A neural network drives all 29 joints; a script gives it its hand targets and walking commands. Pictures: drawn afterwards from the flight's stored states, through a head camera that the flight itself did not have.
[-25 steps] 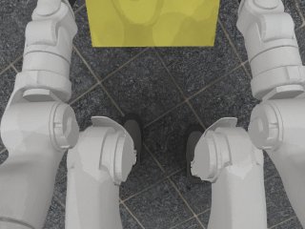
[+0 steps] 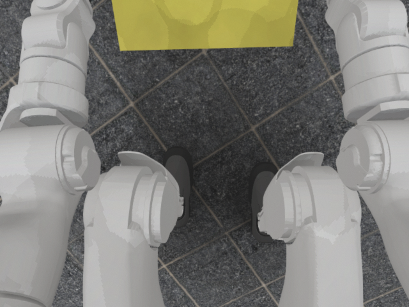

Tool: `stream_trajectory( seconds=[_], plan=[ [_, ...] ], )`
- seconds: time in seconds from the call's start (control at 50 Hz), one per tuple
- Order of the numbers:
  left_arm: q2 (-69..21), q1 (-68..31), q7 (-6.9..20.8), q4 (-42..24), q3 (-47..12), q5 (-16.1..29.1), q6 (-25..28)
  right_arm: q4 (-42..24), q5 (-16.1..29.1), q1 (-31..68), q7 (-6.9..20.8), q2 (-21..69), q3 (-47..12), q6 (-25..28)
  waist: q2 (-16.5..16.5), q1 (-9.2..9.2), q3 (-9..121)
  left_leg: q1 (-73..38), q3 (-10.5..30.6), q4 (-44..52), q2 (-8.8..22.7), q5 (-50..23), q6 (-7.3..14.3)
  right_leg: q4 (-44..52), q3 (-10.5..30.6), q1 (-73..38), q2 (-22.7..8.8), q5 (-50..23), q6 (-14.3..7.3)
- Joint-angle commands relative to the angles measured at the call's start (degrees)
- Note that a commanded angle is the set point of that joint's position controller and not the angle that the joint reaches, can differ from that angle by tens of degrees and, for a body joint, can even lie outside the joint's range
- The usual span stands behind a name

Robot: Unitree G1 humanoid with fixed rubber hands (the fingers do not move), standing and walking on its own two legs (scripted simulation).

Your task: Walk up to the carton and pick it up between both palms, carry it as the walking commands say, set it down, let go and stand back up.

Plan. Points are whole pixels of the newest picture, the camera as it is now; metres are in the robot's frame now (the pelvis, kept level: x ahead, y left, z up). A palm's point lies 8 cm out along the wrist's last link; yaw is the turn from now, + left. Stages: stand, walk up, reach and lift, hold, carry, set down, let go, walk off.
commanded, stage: set down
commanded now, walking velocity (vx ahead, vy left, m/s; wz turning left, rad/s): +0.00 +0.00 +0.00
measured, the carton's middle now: out of the picture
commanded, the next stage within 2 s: none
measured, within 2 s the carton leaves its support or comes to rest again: rests again in 0.54 s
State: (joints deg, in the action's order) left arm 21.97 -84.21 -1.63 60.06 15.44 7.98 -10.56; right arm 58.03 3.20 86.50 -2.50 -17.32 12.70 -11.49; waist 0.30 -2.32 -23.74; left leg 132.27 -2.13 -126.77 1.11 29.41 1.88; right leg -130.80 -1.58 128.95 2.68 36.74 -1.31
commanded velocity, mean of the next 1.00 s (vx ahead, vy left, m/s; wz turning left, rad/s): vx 0.00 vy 0.00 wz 0.00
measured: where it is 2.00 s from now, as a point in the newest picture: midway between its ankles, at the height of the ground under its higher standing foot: (220, 207)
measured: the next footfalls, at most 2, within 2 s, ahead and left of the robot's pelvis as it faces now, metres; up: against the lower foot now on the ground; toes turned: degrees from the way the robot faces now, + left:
none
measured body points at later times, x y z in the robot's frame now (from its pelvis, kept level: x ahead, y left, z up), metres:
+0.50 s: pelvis +0.01 +0.00 +0.00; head +0.39 +0.00 +0.23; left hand +0.57 +0.22 -0.18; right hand +0.59 -0.14 -0.18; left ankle +0.13 +0.11 -0.32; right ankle +0.10 -0.11 -0.32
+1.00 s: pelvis +0.01 +0.00 -0.01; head +0.39 +0.00 +0.23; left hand +0.57 +0.22 -0.18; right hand +0.59 -0.14 -0.18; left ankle +0.13 +0.11 -0.32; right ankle +0.10 -0.11 -0.32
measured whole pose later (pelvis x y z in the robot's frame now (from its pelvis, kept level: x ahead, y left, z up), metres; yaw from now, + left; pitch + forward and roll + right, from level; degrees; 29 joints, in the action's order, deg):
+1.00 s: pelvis +0.01 +0.00 -0.01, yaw +0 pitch +35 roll +1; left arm 22.1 -84.1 1.7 61.6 19.1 5.3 -7.2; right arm 57.7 0.2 85.8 -0.6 -16.1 15.8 -8.1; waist 0.5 -2.2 -24.5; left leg 132.0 -2.0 -129.6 1.0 32.7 1.5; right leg -133.5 -1.7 128.3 2.9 40.2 -1.5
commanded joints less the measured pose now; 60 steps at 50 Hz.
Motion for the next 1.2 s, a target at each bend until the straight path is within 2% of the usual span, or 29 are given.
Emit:
stream_trajectory(
  seconds=[0.0, 0.44, 0.84, 0.96, 1.04, 1.12, 1.18],
  plan=[
    [-50.40, -26.57, 15.70, -5.97, -16.73, 3.36, -0.64, -3.35, 2.88, 21.31, 13.93, 48.15, -16.26, -0.49, -3.46, 0.85, 56.04, -30.50, 1.43, 6.47, -5.11, -14.13, -0.72, 11.69, 0.64, -22.35, 2.71, -15.58, -0.66],
    [-50.22, -17.29, 16.92, -1.32, -13.87, 0.33, -1.03, 0.22, -0.65, 12.32, 14.37, 48.18, -14.24, -1.08, -4.12, 1.27, 48.16, -26.03, 1.46, 5.16, -5.25, -14.80, -0.88, 10.67, 1.35, -20.76, 2.77, -17.30, -0.50],
    [-46.30, -14.08, 16.09, 0.91, -11.52, -1.32, -0.28, 1.11, -1.83, 10.29, 13.86, 44.55, -12.32, -0.17, -3.82, 1.06, 46.60, -27.16, 1.53, 4.18, -4.97, -15.94, -1.31, 9.83, 1.28, -20.55, 2.68, -17.74, -0.01],
    [-38.98, -12.61, 13.94, 1.61, -9.57, -1.87, 0.99, 2.03, -1.97, 9.89, 11.74, 37.01, -10.92, 1.23, -3.68, 0.77, 47.92, -28.89, 1.39, 3.92, -4.49, -16.20, -2.01, 9.71, 1.04, -22.27, 2.18, -17.76, 0.42],
    [-31.14, -11.52, 11.38, 2.61, -7.77, -2.09, 2.38, 3.35, -1.98, 9.10, 9.24, 28.99, -9.57, 2.60, -3.50, 0.79, 49.26, -30.54, 1.35, 3.89, -3.98, -16.01, -2.58, 9.86, 0.89, -24.21, 1.75, -17.56, 0.73],
    [-15.09, -8.09, 6.37, 4.95, -4.36, -2.09, 4.79, 5.05, -1.60, 7.25, 4.55, 11.92, -7.59, 4.53, -3.37, 0.70, 51.71, -32.48, 1.56, 3.87, -3.26, -15.97, -3.19, 10.17, 0.93, -27.02, 1.01, -17.59, 1.35],
    [-0.46, -7.66, 1.24, 5.27, -2.68, -0.11, 7.29, 3.06, 1.31, 8.54, -0.45, -3.34, -7.21, 6.84, -2.60, 0.76, 55.98, -35.20, 2.34, 3.77, -2.98, -18.42, -3.40, 10.32, 1.42, -28.34, 0.76, -19.56, 1.68]
  ],
)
